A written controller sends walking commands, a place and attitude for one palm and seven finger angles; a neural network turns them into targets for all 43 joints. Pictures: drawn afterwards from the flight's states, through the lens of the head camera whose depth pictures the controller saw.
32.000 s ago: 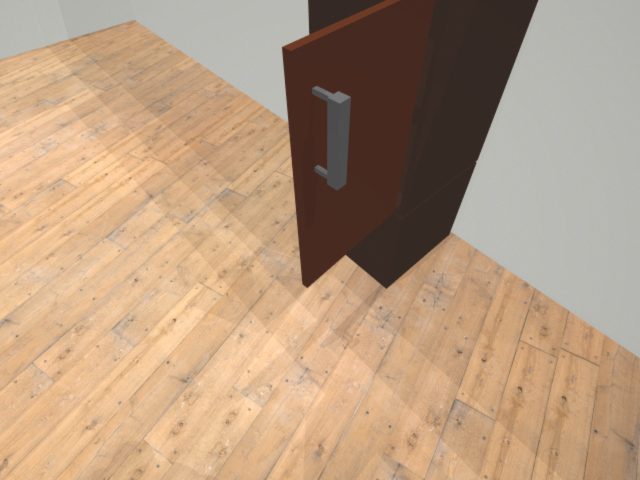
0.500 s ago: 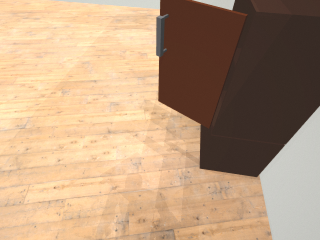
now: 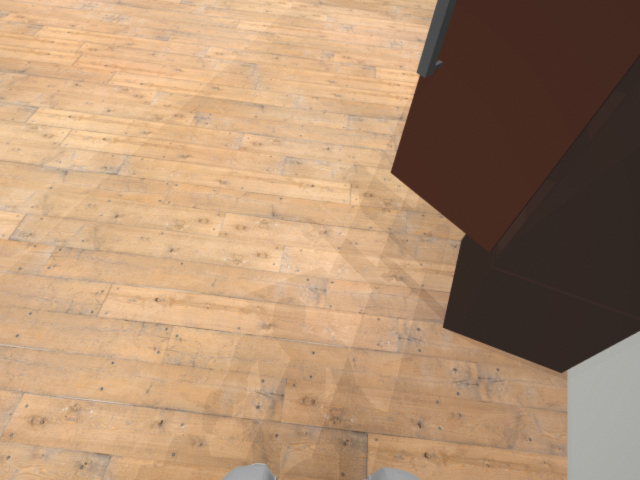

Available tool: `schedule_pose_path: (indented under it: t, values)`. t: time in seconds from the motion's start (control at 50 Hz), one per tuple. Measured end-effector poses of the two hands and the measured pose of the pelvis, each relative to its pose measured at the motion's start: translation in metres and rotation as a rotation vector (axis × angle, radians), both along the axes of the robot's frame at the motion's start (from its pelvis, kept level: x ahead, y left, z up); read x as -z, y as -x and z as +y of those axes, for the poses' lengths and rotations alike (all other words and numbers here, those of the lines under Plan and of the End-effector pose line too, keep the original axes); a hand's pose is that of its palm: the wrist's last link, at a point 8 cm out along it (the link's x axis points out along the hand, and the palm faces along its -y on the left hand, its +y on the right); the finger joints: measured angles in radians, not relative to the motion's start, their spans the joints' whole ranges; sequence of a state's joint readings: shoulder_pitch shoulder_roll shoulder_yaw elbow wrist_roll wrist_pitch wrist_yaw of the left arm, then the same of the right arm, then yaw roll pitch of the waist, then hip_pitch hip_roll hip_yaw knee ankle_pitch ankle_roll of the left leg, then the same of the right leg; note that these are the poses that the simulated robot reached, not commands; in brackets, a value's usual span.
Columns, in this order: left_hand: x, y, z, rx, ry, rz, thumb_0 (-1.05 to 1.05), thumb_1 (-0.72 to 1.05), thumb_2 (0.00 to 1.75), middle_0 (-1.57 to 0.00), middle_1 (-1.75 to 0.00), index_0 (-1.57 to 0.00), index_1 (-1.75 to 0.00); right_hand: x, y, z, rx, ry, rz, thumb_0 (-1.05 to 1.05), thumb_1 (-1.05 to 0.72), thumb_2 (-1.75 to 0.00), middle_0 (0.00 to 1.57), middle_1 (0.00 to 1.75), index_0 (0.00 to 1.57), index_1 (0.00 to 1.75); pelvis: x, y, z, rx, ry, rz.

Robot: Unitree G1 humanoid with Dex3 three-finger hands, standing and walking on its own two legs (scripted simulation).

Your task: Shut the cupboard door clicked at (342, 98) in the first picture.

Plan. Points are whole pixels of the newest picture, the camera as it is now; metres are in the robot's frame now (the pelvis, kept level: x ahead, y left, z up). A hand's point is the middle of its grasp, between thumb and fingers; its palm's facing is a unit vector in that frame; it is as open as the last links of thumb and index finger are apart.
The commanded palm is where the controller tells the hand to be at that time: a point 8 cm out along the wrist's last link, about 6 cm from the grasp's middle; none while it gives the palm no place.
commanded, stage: walk to a spot facing it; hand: left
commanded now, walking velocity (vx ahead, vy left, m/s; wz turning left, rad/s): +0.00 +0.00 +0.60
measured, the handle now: (443, 30) +0.90 -0.21 +0.11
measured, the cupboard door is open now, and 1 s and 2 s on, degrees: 61 61 61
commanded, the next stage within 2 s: turn to face it in 1.58 s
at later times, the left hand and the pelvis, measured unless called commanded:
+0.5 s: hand out of the picture +0.03 +0.17 -0.13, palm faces +0.29 -0.90 -0.31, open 7.4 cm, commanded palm none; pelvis +0.01 -0.05 +0.02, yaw +19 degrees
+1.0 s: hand out of the picture -0.04 +0.23 -0.16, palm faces +0.62 -0.75 -0.21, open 7.4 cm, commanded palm none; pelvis +0.06 +0.04 +0.02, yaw +37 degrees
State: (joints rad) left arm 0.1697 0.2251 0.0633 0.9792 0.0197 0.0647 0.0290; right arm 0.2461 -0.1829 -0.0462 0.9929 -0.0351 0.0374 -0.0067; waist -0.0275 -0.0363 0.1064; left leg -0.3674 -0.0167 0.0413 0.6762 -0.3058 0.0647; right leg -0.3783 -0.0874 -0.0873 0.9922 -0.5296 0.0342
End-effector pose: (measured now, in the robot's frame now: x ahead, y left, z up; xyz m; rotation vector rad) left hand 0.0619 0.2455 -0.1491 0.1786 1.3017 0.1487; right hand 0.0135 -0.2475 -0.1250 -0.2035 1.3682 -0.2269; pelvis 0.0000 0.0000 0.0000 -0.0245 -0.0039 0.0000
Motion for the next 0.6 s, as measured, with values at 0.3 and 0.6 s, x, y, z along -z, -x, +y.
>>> schedule_pose_path:
  t: [0.3,0.6]
  values:
    - [-0.042,-0.005,0.001,-0.137,-0.071,-0.139,0.00,0.91,0.90,-0.20,-0.30,-0.20,-0.30,-0.011,-0.067,-0.026,-0.196,-0.003,-0.031,0.01,-0.91,-0.90,0.20,0.30,0.20,0.30,-0.018,-0.001,-0.027,-0.200,0.010,0.069]
    - [-0.049,0.085,-0.049,-0.371,-0.097,-0.048,0.00,0.90,0.90,-0.20,-0.30,-0.20,-0.30,-0.001,-0.159,-0.028,-0.413,-0.070,-0.068,0.01,-0.91,-0.90,0.20,0.30,0.19,0.30,-0.018,-0.015,-0.054,-0.416,-0.057,0.042]
